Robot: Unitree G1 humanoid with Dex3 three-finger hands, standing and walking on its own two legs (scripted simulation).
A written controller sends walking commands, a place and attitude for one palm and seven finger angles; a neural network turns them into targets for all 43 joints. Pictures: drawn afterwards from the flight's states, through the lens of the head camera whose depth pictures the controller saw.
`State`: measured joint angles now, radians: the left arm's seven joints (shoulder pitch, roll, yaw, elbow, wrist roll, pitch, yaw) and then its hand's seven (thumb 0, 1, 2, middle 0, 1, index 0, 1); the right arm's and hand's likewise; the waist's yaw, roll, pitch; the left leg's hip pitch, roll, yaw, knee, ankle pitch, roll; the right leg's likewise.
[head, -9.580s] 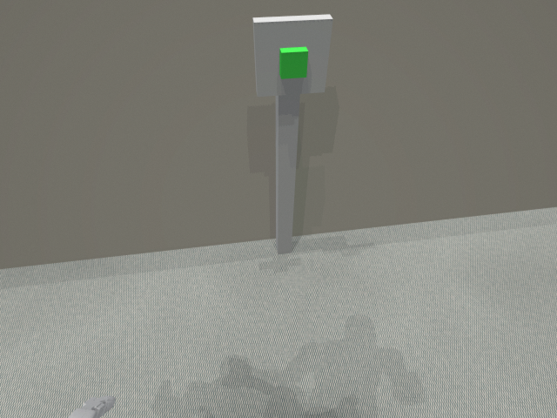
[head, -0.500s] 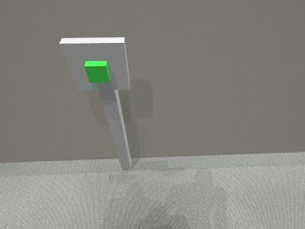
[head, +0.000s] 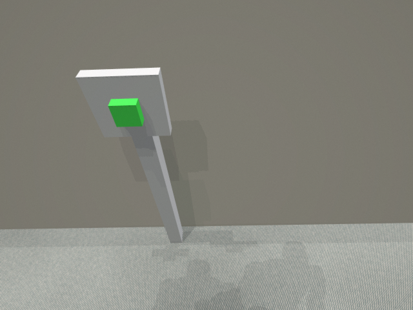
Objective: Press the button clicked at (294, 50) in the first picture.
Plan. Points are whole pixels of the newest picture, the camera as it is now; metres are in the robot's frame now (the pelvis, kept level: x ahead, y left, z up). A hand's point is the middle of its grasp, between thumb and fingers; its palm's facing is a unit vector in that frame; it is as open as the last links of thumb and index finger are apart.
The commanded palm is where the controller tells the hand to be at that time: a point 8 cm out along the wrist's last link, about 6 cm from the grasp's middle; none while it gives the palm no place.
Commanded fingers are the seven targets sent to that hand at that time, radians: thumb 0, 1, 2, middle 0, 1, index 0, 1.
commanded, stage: come to a stop and stand still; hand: left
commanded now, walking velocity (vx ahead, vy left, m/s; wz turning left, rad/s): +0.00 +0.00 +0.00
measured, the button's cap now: (127, 112) +0.52 +0.21 +0.11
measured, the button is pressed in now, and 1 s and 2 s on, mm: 0 0 0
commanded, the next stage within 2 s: look again from close up in 0.10 s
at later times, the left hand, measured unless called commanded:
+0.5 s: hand out of the picture -0.01 +0.18 -0.17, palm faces +0.03 -0.98 -0.20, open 7.4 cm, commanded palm none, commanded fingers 0.00 0.90 0.90 -0.20 -0.30 -0.20 -0.30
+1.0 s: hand (105, 268) +0.19 +0.20 +0.02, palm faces +0.17 -0.98 -0.06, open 6.6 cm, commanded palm +0.10 +0.25 -0.04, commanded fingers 0.00 0.90 0.90 -0.56 -0.69 -0.56 -0.69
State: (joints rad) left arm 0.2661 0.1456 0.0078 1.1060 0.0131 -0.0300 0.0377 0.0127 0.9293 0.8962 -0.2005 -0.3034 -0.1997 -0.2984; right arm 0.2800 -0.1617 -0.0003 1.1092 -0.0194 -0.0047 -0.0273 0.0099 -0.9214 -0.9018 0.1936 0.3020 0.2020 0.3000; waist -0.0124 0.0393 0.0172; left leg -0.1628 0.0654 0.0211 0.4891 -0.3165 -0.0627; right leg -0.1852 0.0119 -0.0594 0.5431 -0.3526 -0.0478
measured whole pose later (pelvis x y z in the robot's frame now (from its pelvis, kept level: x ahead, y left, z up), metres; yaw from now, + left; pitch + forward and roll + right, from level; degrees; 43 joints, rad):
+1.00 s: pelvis -0.03 +0.04 -0.01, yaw +1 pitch +4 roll +1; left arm 0.34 0.13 0.03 0.12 -0.16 -0.27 0.04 0.03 0.94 0.90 -0.32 -0.44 -0.32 -0.43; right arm 0.25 -0.26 -0.05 0.78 0.01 -0.28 -0.06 0.02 -0.92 -0.90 0.20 0.30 0.20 0.30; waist -0.03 0.03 -0.08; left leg -0.40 0.01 0.02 0.68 -0.35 -0.01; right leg -0.41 -0.05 -0.05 0.70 -0.37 0.01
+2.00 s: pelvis -0.04 +0.04 -0.03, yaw +2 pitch +6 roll -2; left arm 0.42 0.25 0.19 -0.22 -0.27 -0.20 -0.17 0.02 0.90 0.90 -1.30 -1.50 -1.30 -1.50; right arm 0.25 -0.22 0.02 0.53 0.03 -0.25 -0.06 0.01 -0.91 -0.90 0.20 0.30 0.20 0.30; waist 0.01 0.03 -0.10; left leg -0.54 0.04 -0.01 0.87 -0.44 0.00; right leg -0.49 -0.03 -0.08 0.82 -0.42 0.01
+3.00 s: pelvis -0.05 +0.03 -0.01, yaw +2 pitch +0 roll -1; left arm 0.18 0.25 0.25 -0.04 -0.30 -0.11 -0.26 0.02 0.90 0.90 -1.30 -1.50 -1.30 -1.50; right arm 0.24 -0.25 0.06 0.62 0.04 -0.30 -0.09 0.01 -0.90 -0.90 0.20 0.30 0.21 0.30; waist 0.04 0.05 -0.03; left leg -0.35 0.03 -0.02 0.68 -0.33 -0.01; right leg -0.32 -0.02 -0.09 0.64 -0.33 0.00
